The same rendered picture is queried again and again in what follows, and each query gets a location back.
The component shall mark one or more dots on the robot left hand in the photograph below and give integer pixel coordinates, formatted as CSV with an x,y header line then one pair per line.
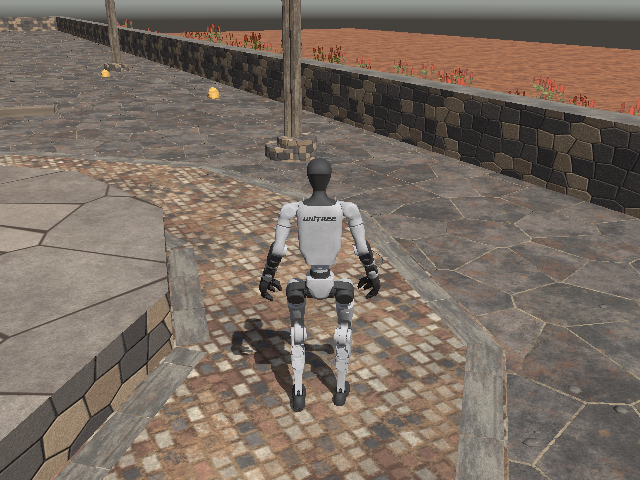
x,y
264,285

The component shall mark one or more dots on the humanoid robot torso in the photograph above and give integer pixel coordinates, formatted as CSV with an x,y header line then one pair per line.
x,y
319,235

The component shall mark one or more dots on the right robot forearm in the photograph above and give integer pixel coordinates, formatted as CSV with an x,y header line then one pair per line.
x,y
369,263

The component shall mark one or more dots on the left robot foot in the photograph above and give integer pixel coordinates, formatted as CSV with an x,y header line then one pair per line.
x,y
299,401

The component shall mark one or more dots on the right robot upper arm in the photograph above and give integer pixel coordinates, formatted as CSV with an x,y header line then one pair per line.
x,y
351,211

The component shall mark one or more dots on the robot right hand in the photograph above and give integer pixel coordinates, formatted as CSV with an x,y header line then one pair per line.
x,y
375,283

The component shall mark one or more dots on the left robot upper arm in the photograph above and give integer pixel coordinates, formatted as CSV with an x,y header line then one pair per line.
x,y
287,212

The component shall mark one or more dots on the left robot forearm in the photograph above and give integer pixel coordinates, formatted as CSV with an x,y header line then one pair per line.
x,y
271,265

